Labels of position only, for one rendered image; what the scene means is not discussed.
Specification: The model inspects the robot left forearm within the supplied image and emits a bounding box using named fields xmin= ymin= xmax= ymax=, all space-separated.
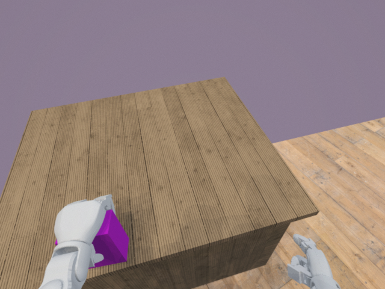
xmin=39 ymin=240 xmax=92 ymax=289

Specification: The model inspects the robot right forearm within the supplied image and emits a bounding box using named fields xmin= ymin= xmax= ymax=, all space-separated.
xmin=310 ymin=275 xmax=341 ymax=289

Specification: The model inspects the table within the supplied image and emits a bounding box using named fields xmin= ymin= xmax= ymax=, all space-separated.
xmin=0 ymin=77 xmax=319 ymax=289

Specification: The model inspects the left robot hand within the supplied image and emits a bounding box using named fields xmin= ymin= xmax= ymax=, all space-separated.
xmin=54 ymin=194 xmax=116 ymax=268

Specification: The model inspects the right robot hand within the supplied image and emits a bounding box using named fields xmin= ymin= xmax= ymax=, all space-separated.
xmin=287 ymin=234 xmax=333 ymax=287

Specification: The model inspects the sponge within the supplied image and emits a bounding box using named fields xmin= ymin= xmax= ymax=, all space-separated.
xmin=55 ymin=210 xmax=129 ymax=269

